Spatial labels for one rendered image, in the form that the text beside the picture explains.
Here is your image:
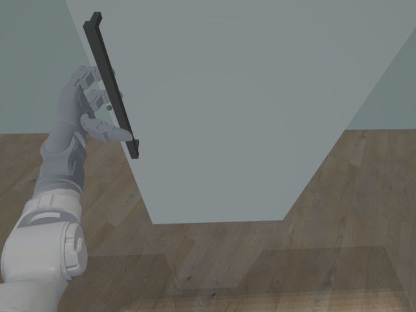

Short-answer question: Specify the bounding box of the left robot upper arm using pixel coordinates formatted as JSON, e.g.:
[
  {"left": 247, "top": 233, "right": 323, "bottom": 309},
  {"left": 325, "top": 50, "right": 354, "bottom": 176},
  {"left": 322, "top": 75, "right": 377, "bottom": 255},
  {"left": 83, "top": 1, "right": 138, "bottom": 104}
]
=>
[{"left": 0, "top": 221, "right": 88, "bottom": 312}]

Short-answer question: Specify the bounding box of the robot left forearm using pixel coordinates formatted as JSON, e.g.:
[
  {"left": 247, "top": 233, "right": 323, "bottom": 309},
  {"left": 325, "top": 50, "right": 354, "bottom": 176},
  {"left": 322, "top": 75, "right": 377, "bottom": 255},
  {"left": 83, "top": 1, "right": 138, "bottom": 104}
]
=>
[{"left": 1, "top": 123, "right": 87, "bottom": 282}]

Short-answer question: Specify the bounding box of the handle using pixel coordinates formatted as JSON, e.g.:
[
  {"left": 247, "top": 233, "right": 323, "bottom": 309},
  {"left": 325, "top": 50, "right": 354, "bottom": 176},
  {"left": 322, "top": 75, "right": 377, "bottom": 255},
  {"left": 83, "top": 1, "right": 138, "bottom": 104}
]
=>
[{"left": 83, "top": 12, "right": 139, "bottom": 159}]

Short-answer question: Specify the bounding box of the robot left hand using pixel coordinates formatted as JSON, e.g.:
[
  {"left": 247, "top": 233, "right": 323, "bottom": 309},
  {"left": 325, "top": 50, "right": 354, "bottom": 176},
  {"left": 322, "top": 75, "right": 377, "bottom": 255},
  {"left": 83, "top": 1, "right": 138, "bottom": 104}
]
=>
[{"left": 56, "top": 65, "right": 133, "bottom": 143}]

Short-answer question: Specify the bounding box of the fridge door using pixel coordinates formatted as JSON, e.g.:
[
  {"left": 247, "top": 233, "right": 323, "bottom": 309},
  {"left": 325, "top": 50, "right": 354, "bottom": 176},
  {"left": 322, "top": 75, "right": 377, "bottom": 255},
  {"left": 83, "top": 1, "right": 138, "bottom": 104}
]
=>
[{"left": 65, "top": 0, "right": 416, "bottom": 224}]

